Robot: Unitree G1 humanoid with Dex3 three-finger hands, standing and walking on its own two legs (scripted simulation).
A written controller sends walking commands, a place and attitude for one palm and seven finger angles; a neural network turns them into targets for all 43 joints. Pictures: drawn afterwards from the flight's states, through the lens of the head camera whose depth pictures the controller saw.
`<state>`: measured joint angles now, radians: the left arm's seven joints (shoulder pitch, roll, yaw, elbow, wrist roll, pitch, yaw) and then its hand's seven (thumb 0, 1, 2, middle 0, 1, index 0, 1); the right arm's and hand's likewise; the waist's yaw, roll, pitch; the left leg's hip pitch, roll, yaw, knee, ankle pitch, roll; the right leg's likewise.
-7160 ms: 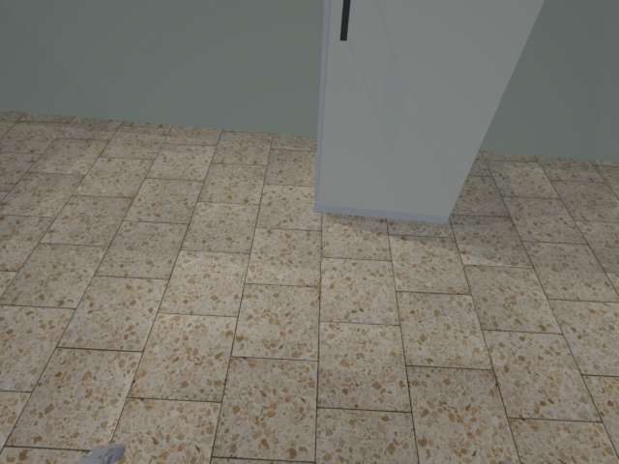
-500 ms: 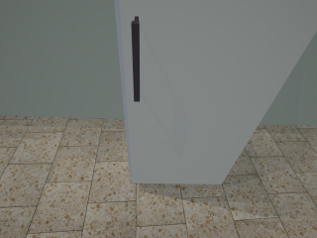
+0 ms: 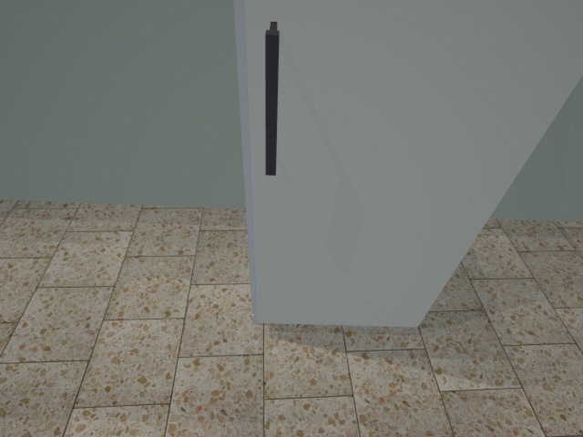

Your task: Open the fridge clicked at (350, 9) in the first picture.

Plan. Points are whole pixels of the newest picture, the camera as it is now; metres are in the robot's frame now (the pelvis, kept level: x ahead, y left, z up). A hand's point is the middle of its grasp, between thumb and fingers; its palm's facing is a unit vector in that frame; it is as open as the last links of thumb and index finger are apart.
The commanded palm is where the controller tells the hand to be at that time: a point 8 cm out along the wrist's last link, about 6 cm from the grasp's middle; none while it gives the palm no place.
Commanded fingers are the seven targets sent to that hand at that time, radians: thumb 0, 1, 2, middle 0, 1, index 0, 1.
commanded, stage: come to a stop and stand still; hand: left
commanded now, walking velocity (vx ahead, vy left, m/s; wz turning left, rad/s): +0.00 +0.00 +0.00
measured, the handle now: (272, 106) +0.60 +0.08 +0.17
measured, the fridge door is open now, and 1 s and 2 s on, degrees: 0 0 0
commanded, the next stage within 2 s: look again from close up in 0.14 s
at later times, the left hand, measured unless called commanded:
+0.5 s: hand out of the picture -0.08 +0.16 -0.18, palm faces +0.04 -0.99 -0.15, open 7.4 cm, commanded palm none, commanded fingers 0.00 0.90 0.90 -0.20 -0.30 -0.20 -0.30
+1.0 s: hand out of the picture -0.09 +0.21 -0.17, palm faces -0.01 -0.98 -0.21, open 7.4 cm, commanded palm none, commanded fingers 0.00 0.90 0.90 -0.20 -0.30 -0.20 -0.30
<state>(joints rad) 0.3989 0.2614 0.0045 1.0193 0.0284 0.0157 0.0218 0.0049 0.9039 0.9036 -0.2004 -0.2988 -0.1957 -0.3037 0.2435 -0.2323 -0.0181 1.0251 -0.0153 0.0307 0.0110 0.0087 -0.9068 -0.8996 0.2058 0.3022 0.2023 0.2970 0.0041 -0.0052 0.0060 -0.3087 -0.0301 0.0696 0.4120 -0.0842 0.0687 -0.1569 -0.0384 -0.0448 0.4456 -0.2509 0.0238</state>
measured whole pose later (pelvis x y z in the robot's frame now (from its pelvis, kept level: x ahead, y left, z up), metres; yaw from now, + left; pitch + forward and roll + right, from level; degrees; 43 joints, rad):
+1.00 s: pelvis -0.08 +0.04 +0.00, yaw -4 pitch -2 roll -1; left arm 0.41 0.14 0.03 1.05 0.02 0.03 0.05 0.00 0.91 0.90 -0.20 -0.30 -0.19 -0.30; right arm 0.32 -0.14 -0.04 1.09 -0.02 0.04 -0.03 0.02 -0.93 -0.90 0.21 0.30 0.20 0.30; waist -0.02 0.00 -0.03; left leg -0.32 -0.06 0.11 0.36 -0.10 0.01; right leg -0.07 0.01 -0.06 0.38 -0.28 -0.04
